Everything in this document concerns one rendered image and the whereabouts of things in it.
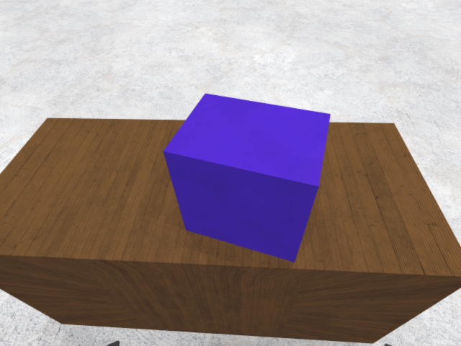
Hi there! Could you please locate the carton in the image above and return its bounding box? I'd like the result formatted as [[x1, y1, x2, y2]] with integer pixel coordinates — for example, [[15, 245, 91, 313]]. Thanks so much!
[[164, 94, 331, 262]]

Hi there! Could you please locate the pedestal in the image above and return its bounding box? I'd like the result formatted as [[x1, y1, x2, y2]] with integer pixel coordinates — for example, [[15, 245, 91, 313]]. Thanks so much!
[[0, 118, 461, 344]]

